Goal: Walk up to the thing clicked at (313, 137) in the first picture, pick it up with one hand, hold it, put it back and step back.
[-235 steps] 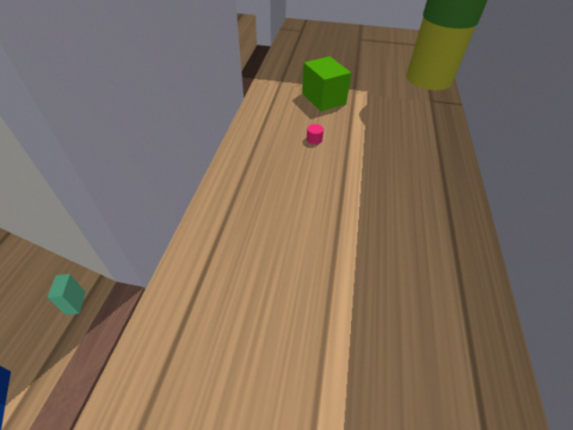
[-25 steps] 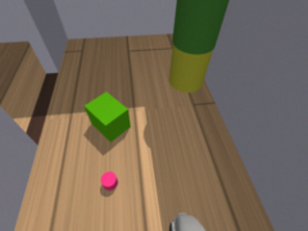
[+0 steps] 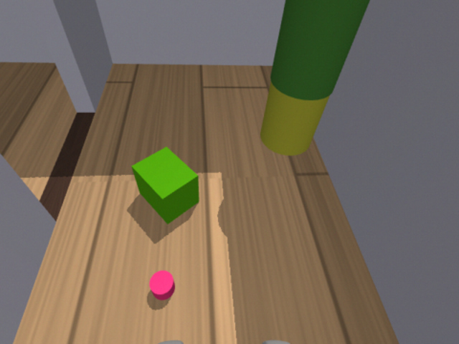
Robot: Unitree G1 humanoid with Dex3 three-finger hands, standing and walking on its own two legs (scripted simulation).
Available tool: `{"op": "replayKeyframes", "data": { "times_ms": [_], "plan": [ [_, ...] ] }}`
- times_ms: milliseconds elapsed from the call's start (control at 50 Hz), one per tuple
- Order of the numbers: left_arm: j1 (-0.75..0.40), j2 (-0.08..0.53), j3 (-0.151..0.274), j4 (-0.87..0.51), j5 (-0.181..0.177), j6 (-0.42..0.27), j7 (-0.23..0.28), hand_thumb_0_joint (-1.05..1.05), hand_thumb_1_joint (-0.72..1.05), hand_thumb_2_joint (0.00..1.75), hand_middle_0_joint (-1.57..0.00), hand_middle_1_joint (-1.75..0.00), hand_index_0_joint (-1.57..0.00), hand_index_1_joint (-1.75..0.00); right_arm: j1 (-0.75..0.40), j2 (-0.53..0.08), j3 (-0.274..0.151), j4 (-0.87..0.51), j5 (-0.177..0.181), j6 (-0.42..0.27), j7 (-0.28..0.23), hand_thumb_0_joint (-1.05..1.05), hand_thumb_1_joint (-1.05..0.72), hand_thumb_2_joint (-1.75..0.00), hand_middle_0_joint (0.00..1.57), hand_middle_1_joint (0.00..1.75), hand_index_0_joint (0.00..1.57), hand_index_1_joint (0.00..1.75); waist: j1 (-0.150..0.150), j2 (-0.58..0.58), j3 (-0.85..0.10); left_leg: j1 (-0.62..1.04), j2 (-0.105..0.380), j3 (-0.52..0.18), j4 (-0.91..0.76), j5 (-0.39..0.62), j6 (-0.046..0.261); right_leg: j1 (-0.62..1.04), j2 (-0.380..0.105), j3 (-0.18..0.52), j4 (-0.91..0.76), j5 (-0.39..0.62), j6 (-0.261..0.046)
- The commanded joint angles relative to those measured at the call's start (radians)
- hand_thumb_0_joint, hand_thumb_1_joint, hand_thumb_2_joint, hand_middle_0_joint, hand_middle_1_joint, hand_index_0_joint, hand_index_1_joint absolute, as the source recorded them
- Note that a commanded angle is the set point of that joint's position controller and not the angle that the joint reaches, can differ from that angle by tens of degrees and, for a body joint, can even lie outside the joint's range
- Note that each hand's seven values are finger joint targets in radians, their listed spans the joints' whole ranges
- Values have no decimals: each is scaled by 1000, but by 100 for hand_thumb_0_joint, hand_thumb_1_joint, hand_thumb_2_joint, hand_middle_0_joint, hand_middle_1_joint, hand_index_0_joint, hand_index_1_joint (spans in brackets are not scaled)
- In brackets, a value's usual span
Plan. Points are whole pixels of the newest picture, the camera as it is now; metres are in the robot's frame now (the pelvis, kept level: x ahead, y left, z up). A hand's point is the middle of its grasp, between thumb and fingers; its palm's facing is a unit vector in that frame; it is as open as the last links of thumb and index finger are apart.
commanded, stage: walk up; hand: left
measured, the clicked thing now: (162, 285) +0.44 +0.22 -0.72
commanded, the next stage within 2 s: stand in 1.34 s
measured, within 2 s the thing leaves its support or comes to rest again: neither
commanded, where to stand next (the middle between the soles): +0.06 -0.02 m, yaw +1 degrees
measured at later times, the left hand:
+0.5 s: hand out of the picture +0.10 +0.25 -0.13, palm faces +0.02 -0.93 -0.36, open 7.4 cm
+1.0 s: hand out of the picture +0.12 +0.24 -0.13, palm faces -0.02 -0.95 -0.32, open 7.4 cm
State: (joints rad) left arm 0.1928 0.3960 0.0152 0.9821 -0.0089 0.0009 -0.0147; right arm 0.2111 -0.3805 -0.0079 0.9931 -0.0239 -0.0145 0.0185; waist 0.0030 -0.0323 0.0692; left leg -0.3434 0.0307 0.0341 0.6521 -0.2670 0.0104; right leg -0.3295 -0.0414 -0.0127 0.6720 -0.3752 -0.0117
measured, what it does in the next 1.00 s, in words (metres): stands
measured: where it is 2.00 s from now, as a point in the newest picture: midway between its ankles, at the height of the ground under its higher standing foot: outside the picture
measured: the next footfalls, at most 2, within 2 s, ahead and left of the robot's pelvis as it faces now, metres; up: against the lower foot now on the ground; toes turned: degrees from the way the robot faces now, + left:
none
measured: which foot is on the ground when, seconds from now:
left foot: down 0.00-1.00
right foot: down 0.00-1.00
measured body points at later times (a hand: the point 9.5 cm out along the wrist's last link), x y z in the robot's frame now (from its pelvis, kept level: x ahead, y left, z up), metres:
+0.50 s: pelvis +0.03 -0.01 +0.02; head +0.04 -0.02 +0.47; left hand +0.10 +0.30 -0.10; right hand +0.15 -0.30 -0.11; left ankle +0.05 +0.12 -0.72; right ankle +0.04 -0.14 -0.72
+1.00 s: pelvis +0.04 -0.01 +0.03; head +0.05 -0.01 +0.48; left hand +0.13 +0.29 -0.11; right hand +0.10 -0.31 -0.11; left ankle +0.05 +0.12 -0.72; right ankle +0.04 -0.14 -0.72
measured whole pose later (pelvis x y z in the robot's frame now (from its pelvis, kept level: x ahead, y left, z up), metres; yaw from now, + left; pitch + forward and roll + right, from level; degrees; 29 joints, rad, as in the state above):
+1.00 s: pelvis +0.04 -0.01 +0.03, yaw +0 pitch -2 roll +0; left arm 0.06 0.34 0.01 1.17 0.00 -0.01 -0.01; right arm 0.10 -0.36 0.00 1.18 -0.01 -0.01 0.02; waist -0.02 0.00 0.06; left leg -0.15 0.03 0.03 0.34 -0.15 -0.01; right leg -0.12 -0.04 -0.03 0.32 -0.17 0.03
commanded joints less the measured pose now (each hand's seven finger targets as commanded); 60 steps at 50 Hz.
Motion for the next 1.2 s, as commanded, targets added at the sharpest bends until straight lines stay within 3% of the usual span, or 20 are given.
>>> {"op": "replayKeyframes", "data": {
  "times_ms": [0,20,60,80,120,180,220,280,480,700,780,1180],
  "plan": [
    [31,189,48,6,6,-30,18,0,90,90,-20,-30,-20,-30,-109,-231,-50,-65,17,-30,-14,0,-90,-90,20,30,20,30,40,190,-83,-31,138,-187,-243,-48,54,154,-16,25,-154,157,-19],
    [7,194,45,14,8,-33,21,0,90,90,-20,-30,-20,-30,-99,-216,-45,-51,20,-25,-13,0,-90,-90,20,30,20,30,28,167,-97,-26,133,-187,-251,-87,44,156,-30,56,-178,119,-22],
    [-50,201,35,12,12,-32,17,0,90,90,-20,-30,-20,-30,-111,-225,-45,-43,19,-16,-13,0,-90,-90,20,30,20,30,2,153,-67,-16,118,-189,-310,-269,38,101,-39,74,-214,10,-21],
    [-60,200,33,17,12,-33,14,0,90,90,-20,-30,-20,-30,-125,-226,-44,-37,18,-15,-14,0,-90,-90,20,30,20,30,5,147,-62,0,120,-192,-322,-278,36,94,-40,68,-218,11,-19],
    [-63,191,27,38,7,-35,11,0,90,90,-20,-30,-20,-30,-150,-226,-42,-22,16,-17,-15,0,-90,-90,20,30,20,30,9,128,-58,38,120,-187,-317,-215,35,80,-42,62,-238,52,-17],
    [-73,191,23,69,6,-47,15,0,90,90,-20,-30,-20,-30,-153,-208,-33,0,25,-23,-15,0,-90,-90,20,30,20,30,3,67,-93,107,104,-149,-261,29,31,113,-73,85,-277,216,-20],
    [-90,193,22,81,5,-51,17,0,90,90,-20,-30,-20,-30,-157,-202,-31,17,30,-24,-16,0,-90,-90,20,30,20,30,-4,41,-105,155,99,-128,-246,140,26,117,-87,89,-296,281,-15],
    [-108,187,20,95,3,-50,19,0,90,90,-20,-30,-20,-30,-162,-203,-36,42,32,-20,-18,0,-90,-90,20,30,20,30,-7,17,-138,214,100,-110,-247,227,26,135,-98,80,-303,341,-11],
    [-159,171,20,125,11,-42,21,0,90,90,-20,-30,-20,-30,-218,-184,-35,89,25,-9,-14,0,-90,-90,20,30,20,30,-1,-7,-99,231,96,-101,-328,189,10,157,-101,74,-392,264,5],
    [-186,167,31,129,17,-35,20,0,90,90,-20,-30,-20,-30,-206,-182,-32,117,19,-14,-15,0,-90,-90,20,30,20,30,-3,33,-95,198,99,-102,-381,151,1,213,-93,66,-410,241,8],
    [-189,166,34,128,19,-34,19,0,90,90,-20,-30,-20,-30,-196,-184,-32,120,19,-17,-17,0,-90,-90,20,30,20,30,-6,41,-128,206,101,-98,-378,173,4,248,-95,62,-403,275,4],
    [-180,156,33,126,17,-28,17,0,90,90,-20,-30,-20,-30,-169,-185,-33,119,18,-15,-21,0,-90,-90,20,30,20,30,-10,30,-113,224,96,-103,-382,179,3,225,-92,60,-404,276,10]
  ]
}}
